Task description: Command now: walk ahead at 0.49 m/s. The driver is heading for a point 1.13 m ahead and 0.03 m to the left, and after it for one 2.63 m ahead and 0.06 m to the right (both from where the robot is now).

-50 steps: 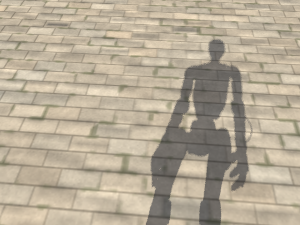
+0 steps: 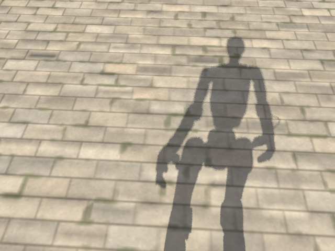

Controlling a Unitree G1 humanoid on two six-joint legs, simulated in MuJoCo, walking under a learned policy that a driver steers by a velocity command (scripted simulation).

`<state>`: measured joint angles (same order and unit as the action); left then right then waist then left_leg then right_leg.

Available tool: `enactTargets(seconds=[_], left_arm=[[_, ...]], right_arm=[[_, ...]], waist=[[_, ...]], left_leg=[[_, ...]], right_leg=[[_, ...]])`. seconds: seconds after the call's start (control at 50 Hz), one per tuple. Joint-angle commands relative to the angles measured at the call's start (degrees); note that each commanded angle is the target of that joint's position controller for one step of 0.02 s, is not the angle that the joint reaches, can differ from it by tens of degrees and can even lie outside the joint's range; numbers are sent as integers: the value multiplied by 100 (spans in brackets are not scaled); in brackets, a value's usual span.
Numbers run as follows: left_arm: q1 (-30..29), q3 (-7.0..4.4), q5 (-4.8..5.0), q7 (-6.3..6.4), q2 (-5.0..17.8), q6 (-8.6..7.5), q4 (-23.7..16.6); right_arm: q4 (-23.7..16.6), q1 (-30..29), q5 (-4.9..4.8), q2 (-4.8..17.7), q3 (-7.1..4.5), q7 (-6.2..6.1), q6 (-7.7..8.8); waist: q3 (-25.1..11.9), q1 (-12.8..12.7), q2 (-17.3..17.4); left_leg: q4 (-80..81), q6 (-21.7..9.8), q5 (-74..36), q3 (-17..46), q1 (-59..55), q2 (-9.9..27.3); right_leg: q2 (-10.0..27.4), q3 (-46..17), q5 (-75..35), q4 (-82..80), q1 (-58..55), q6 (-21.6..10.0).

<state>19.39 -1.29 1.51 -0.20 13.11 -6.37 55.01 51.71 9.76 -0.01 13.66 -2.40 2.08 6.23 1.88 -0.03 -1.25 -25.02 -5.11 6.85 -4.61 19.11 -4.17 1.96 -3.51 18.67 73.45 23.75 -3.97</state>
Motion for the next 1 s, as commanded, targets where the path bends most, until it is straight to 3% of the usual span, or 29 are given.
enactTargets(seconds=[0.02, 0.06, 0.12, 0.2, 0.28, 0.34, 0.36, 0.38, 0.4, 0.42, 0.44, 0.46, 0.48, 0.5, 0.52, 0.54, 0.56, 0.6, 0.66, 0.74, 0.86, 0.92, 0.94, 0.96, 0.98, 1.0], left_arm=[[622, -123, -2, 91, 221, 112, -199], [295, -168, -68, 141, 320, 171, -365], [-543, -205, -141, 160, 405, 139, -660], [-1451, -161, -95, 85, 284, 67, -894], [-2092, -127, -22, -54, 314, 32, -1122], [-2062, -164, -14, -156, 475, -41, -1226], [-1786, -211, -18, -166, 574, -65, -1176], [-1152, -320, -33, -152, 754, -79, -994], [-48, -479, -57, -107, 1117, -90, -687], [830, -636, -181, -78, 1791, -64, -549], [1017, -572, -154, -116, 1564, -40, -463], [587, -433, -115, -125, 1124, -55, -541], [49, -351, -108, -120, 879, -41, -678], [-397, -289, -128, -146, 720, -30, -747], [-614, -244, -154, -169, 570, -43, -770], [-654, -227, -178, -191, 513, -47, -724], [-563, -240, -177, -196, 541, -66, -655], [-354, -284, -181, -155, 699, -88, -519], [-64, -302, -170, -55, 777, -37, -380], [232, -301, -120, 24, 842, 13, -250], [684, -351, -59, 79, 913, 137, 53], [492, -403, -48, 109, 1034, 205, 52], [357, -408, -53, 110, 1062, 234, 26], [277, -359, -81, 106, 942, 259, -16], [345, -265, -183, 105, 762, 248, -160], [1117, -40, -137, 22, -81, 111, -118]], right_arm=[[-113, -6, 24, 287, -13, 71, 126], [31, 209, 31, 467, -38, 21, 146], [157, 632, 23, 701, -83, -115, 109], [247, 1088, -63, 852, -105, -200, 28], [406, 1467, -116, 909, -127, -208, -57], [445, 1451, -127, 983, -173, -232, -141], [424, 1342, -128, 1028, -187, -237, -171], [388, 1210, -111, 992, -168, -237, -201], [306, 1159, -44, 790, -87, -235, -208], [148, 1622, 23, 244, 89, -205, -116], [230, 1822, -90, 109, 149, -166, 38], [146, 1363, -227, 769, -12, -143, 132], [11, 903, -262, 872, -39, -146, 160], [-15, 690, -191, 792, -53, -179, 129], [-8, 683, -116, 742, -98, -209, 51], [25, 801, -102, 607, -96, -214, -37], [62, 902, -94, 472, -86, -221, -104], [-5, 769, -73, 441, -107, -242, -171], [-230, 108, -27, 430, -134, -243, -173], [-447, -694, -55, 303, -93, -177, -125], [-787, -1523, -123, 327, -49, -3, -40], [-766, -1181, -126, 528, -124, 57, 16], [-625, -661, -115, 679, -212, 40, 24], [-308, 332, -105, 950, -361, 2, 18], [-97, 1410, -31, 1416, -485, -64, 0], [22, 1662, -9, 1663, -514, -19, -19]], waist=[[-182, -290, 374], [42, -296, 425], [135, -70, 358], [133, 260, 363], [271, 484, 427], [220, 331, 522], [76, 140, 587], [-288, -218, 556], [-1027, -654, 346], [-1966, -661, -882], [-2485, -612, -1620], [-1721, -583, -1048], [-1151, -448, -654], [-742, -258, -229], [-524, -78, -239], [-436, 46, -322], [-396, 101, -323], [-247, 148, -236], [-79, 18, -172], [101, -218, -219], [397, -411, -236], [124, -111, -387], [-209, 195, -446], [-794, 636, -346], [-1671, 930, 390], [-2398, 473, 1905]], left_leg=[[1827, -992, -74, 1668, -177, 1556], [1991, -1034, -232, 1340, 50, 1466], [2014, -995, -432, 1244, -360, 1479], [1911, -736, -500, 974, -877, 1392], [1622, -697, -336, 1028, -1573, 1649], [1210, -578, -615, 1162, -2026, 1905], [908, -509, -1191, 1128, -2050, 1895], [157, -382, -2149, 921, -1970, 1667], [-1227, -192, -2280, 611, -1339, 1312], [-3564, 203, -360, 177, 778, 539], [-4752, 273, 2468, 816, 2066, 66], [-5249, 145, 2247, 1148, 2614, 472], [-5135, 72, 1701, 994, 2621, 787], [-4760, 104, 1243, 876, 2361, 1012], [-4372, 127, 948, 886, 2044, 1188], [-4193, 159, 770, 866, 1747, 1243], [-4083, 197, 666, 810, 1622, 1242], [-3757, 283, 327, 777, 1843, 1262], [-2847, 394, -431, 759, 2353, 1267], [-1530, 393, -1315, 573, 2160, 1086], [-643, 221, -909, 513, 2309, 924], [-436, 6, -317, 319, 1468, 678], [-368, -105, -273, 131, 651, 463], [-380, -274, -408, 98, -724, 382], [-478, -663, -491, 1446, -2586, 1530], [294, -1545, 660, 4228, -4332, 2714]], right_leg=[[608, -137, -352, -128, 567, 39], [706, -40, -684, -600, 839, 177], [801, 16, -1632, -1652, 1533, 331], [540, 238, -2491, -3293, 1391, 364], [379, 307, -2196, -4029, 1398, 332], [271, 321, -1543, -4389, 1119, 107], [147, 428, -1384, -4498, 668, 15], [-50, 589, -1342, -4633, -204, -118], [189, 316, -1497, -4506, -1758, -369], [1683, -1882, -1287, -4609, -4071, -1126], [2237, -3904, -591, -5549, -4778, -1614], [2034, -3315, -352, -5622, -4172, -1295], [1807, -2404, -691, -5688, -3349, -1063], [1541, -1775, -1169, -5905, -2517, -949], [1304, -1326, -1436, -6109, -1986, -846], [1169, -1066, -1565, -6287, -1657, -816], [1101, -880, -1827, -6396, -1492, -860], [1065, -586, -2319, -6531, -1449, -931], [1050, -351, -2586, -6622, -1702, -895], [906, -24, -2242, -6736, -1821, -728], [1275, -46, -2272, -6392, -2791, -679], [1345, 1, -3513, -5826, -2990, -535], [1210, 135, -4490, -5230, -2908, -443], [889, 362, -4805, -4092, -2471, -279], [493, 622, -3020, -2166, -1126, -65], [-587, 286, 1151, -299, 1102, 246]])
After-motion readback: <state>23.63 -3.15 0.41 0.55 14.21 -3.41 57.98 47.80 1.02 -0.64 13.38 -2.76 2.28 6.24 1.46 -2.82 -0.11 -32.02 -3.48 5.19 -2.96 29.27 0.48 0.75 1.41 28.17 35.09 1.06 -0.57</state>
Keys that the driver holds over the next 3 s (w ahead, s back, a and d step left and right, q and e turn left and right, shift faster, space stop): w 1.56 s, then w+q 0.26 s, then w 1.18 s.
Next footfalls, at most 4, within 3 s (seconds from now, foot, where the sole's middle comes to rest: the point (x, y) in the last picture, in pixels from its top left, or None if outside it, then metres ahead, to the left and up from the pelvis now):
0.40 right None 0.39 -0.17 -0.77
0.96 left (158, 197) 0.71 0.07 -0.77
1.54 right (207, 139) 1.03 -0.16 -0.77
2.12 left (152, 98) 1.31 0.11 -0.77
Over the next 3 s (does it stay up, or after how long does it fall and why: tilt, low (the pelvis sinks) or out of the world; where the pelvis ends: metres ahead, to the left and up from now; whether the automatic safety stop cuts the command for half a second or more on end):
stays up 1.64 0.02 0.02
